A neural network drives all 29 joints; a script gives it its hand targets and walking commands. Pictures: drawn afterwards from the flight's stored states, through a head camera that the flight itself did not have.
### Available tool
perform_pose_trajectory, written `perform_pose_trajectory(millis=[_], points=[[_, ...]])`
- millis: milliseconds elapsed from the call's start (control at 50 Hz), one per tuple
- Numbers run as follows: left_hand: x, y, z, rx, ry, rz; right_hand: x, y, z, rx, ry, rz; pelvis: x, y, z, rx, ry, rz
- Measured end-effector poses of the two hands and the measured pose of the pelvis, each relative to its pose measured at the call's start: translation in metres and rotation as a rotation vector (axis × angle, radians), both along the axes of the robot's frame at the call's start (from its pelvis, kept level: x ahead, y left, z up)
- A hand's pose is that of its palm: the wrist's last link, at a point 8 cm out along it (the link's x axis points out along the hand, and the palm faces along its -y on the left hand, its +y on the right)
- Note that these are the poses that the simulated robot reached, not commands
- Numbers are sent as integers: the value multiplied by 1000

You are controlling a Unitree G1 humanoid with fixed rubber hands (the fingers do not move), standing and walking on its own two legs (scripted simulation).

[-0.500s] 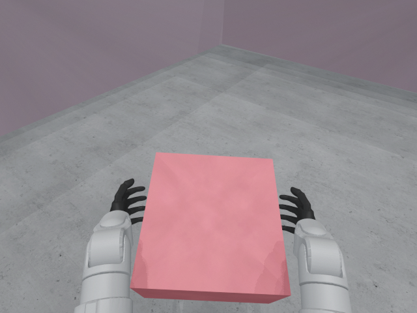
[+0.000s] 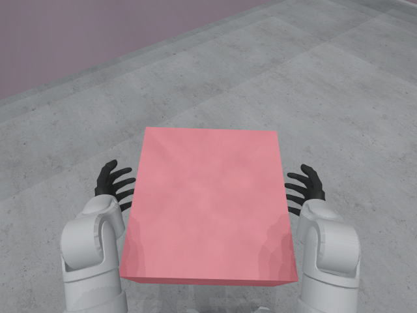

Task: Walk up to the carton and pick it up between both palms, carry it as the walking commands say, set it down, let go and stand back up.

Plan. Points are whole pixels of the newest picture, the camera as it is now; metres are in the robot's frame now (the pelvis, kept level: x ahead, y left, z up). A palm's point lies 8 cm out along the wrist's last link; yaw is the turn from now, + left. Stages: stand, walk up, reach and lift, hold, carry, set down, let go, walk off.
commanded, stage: carry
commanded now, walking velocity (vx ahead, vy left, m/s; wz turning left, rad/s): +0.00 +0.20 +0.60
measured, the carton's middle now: (209, 206) +0.34 +0.01 -0.01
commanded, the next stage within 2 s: none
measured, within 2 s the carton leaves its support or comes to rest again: neither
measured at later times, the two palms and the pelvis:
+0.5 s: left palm out of the picture +0.15 +0.43 +0.09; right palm (152, 224) +0.25 +0.09 +0.10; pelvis -0.05 +0.16 +0.01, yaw +17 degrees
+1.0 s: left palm out of the picture -0.03 +0.60 +0.14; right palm out of the picture +0.15 +0.30 +0.13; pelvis -0.17 +0.31 +0.03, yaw +34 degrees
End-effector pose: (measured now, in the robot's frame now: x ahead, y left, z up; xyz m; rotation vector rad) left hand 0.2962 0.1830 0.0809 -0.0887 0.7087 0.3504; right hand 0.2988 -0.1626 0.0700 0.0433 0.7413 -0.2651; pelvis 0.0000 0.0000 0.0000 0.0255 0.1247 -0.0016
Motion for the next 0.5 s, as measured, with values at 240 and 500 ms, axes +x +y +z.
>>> perform_pose_trajectory(millis=[240,500], points=[[-54,61,29,6,-23,30,-30,61,36,-20,-31,79,-15,44,23,38,-47,163],[-151,243,8,-34,-33,256,-48,257,33,-72,-46,348,-54,164,8,3,-76,299]])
